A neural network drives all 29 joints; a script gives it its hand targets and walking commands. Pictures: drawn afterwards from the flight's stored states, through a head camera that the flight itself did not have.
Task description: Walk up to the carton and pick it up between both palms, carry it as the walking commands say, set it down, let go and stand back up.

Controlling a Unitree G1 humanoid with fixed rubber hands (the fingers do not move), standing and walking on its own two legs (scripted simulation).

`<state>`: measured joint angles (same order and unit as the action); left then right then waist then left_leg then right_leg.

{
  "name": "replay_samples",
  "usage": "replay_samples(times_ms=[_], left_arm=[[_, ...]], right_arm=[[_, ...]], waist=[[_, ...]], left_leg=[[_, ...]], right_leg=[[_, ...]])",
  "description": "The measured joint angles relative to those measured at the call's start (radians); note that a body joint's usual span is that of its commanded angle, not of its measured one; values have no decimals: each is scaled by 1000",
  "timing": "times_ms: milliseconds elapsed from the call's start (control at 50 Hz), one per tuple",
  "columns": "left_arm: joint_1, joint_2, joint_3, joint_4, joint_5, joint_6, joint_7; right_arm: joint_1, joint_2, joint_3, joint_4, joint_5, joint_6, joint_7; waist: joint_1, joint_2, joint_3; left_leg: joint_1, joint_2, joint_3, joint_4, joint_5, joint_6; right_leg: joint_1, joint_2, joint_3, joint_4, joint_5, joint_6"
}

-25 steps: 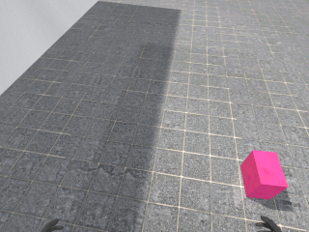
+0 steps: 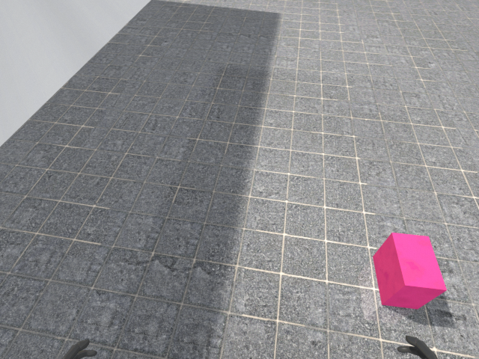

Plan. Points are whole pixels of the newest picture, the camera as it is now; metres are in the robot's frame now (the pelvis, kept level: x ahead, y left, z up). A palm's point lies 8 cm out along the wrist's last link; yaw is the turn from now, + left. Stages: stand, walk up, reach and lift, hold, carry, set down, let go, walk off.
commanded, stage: stand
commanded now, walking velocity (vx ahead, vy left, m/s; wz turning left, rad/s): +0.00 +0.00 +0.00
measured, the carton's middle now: (404, 271) +0.53 -0.67 -0.67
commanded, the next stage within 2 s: walk up in 0.08 s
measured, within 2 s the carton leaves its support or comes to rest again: neither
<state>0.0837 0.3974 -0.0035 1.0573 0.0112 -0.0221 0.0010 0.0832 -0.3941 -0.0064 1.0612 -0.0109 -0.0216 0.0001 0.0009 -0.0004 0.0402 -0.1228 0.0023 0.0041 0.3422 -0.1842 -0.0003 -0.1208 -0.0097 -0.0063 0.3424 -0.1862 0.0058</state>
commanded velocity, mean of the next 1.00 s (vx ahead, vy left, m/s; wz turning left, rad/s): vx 0.00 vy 0.00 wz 0.00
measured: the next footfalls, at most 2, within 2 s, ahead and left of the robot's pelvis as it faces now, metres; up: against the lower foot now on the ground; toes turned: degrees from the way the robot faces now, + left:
right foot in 0.58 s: +0.08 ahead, -0.25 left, +0.00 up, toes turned -6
left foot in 0.80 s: +0.11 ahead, -0.05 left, +0.00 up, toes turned -3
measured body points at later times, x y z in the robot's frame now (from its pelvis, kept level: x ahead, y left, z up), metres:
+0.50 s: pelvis +0.00 -0.05 -0.02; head +0.03 -0.03 +0.43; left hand +0.17 +0.29 -0.11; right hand +0.03 -0.44 -0.07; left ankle +0.00 +0.12 -0.75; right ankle +0.03 -0.22 -0.71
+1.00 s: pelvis +0.02 -0.19 -0.03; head +0.05 -0.16 +0.42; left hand +0.21 +0.12 -0.13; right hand +0.00 -0.57 -0.07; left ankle +0.07 -0.05 -0.75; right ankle +0.02 -0.35 -0.68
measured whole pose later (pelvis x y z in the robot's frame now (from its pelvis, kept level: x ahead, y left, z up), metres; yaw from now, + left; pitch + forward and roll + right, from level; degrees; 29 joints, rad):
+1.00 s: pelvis +0.02 -0.19 -0.03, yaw -12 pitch -3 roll +1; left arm 0.24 0.47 0.15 0.67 0.05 0.10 -0.12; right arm 0.39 -0.52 -0.09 0.78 -0.03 -0.12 -0.10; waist 0.01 -0.11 0.08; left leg -0.30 0.10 0.13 0.69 -0.33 -0.01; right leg -0.54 0.02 0.17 1.16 -0.42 0.00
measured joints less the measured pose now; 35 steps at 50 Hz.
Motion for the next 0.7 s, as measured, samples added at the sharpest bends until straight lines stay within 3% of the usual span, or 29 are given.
replay_samples(times_ms=[280, 340, 380, 420, 500, 560, 580, 600, 660, 700], left_arm=[[5, 5, 13, -22, 13, 17, -14], [18, 38, 53, -121, 48, 67, -59], [27, 64, 80, -182, 51, 85, -79], [39, 85, 107, -227, 52, 94, -99], [56, 101, 141, -286, 57, 109, -135], [58, 100, 152, -321, 61, 104, -147], [61, 102, 155, -333, 64, 98, -148], [61, 100, 155, -344, 69, 91, -146], [67, 77, 146, -377, 56, 78, -131], [78, 55, 136, -392, 51, 81, -118]], right_arm=[[5, 0, -11, -9, 2, -5, -9], [57, -18, -63, -82, 3, -30, -46], [104, -41, -91, -126, -1, -39, -64], [143, -72, -110, -157, -12, -45, -74], [197, -137, -137, -211, -29, -59, -82], [221, -175, -144, -234, -31, -62, -82], [229, -185, -143, -239, -32, -59, -82], [235, -192, -142, -241, -31, -55, -82], [228, -174, -125, -227, -12, -39, -87], [230, -149, -102, -226, -4, -41, -87]], waist=[[6, -5, -3], [12, -21, 2], [10, -36, 15], [9, -52, 29], [-8, -61, 46], [-24, -54, 41], [-29, -49, 34], [-33, -39, 34], [-21, -30, 43], [-3, -23, 52]], left_leg=[[-3, -1, 6, 3, -6, 1], [-53, 11, 25, 69, -37, 5], [-69, 24, 34, 104, -56, -1], [-74, 39, 47, 131, -73, -14], [-96, 89, 63, 202, -117, -36], [-121, 142, 62, 271, -161, -54], [-138, 163, 56, 312, -186, -49], [-166, 184, 42, 374, -214, -19], [-273, 123, -45, 612, -371, 17], [-306, 85, -32, 647, -366, 21]], right_leg=[[-14, 0, 7, 20, -11, -6], [-174, 23, 55, 342, -175, -17], [-271, 34, 96, 555, -207, -12], [-326, 17, 120, 626, -210, -2], [-356, -39, 118, 549, -227, 9], [-322, -61, 76, 425, -222, 0], [-297, -55, 62, 373, -203, -2], [-293, -37, 50, 354, -110, 12], [-307, -9, 35, 398, -97, 4], [-280, 6, 28, 369, -105, -18]])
